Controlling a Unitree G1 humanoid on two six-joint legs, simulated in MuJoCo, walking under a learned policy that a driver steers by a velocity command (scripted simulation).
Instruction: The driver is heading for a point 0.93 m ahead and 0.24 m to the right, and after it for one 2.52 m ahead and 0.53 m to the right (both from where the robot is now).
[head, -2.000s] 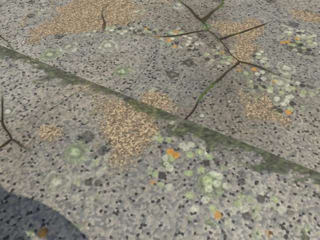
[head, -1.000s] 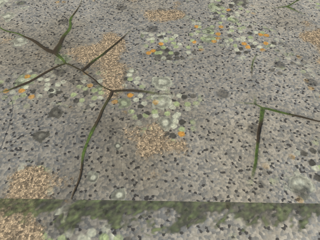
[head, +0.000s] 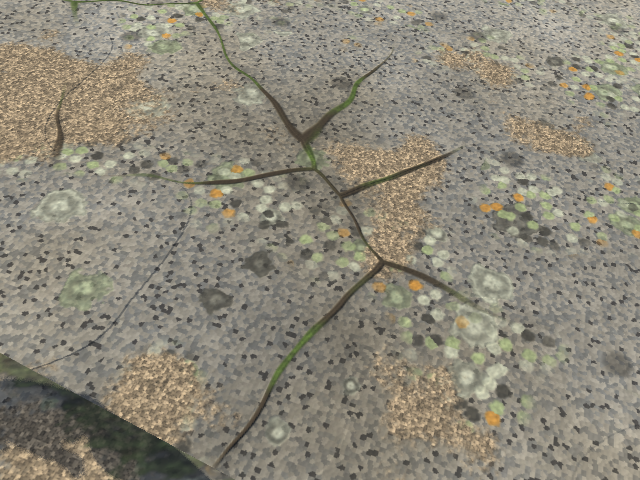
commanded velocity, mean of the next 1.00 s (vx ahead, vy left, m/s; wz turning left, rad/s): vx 0.49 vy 0.00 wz -0.42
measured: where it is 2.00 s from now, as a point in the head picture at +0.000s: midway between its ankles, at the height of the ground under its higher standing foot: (374, 300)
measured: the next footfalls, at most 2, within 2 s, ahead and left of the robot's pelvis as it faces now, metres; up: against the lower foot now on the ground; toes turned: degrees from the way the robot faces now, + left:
right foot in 0.20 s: +0.26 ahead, -0.12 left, +0.00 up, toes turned -5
left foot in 0.82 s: +0.68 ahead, +0.06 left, -0.12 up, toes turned -31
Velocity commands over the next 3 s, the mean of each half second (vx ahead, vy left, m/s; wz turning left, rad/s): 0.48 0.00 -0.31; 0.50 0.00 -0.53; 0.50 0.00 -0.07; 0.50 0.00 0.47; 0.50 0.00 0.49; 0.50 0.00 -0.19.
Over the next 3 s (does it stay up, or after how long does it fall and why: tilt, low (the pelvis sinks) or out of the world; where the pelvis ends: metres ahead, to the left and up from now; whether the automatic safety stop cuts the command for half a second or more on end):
stays up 1.62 -0.27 -0.14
